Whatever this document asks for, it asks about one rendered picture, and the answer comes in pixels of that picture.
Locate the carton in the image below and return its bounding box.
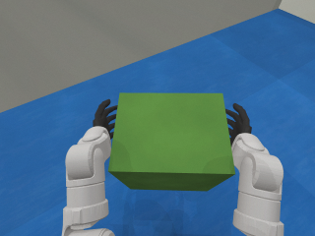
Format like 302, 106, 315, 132
108, 92, 235, 192

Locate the robot right hand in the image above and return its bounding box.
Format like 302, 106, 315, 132
225, 103, 252, 146

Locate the robot left forearm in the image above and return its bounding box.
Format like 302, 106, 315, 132
61, 126, 111, 236

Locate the robot right forearm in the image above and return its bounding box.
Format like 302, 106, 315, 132
231, 133, 284, 236

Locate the robot left hand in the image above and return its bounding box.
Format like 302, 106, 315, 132
93, 99, 118, 139

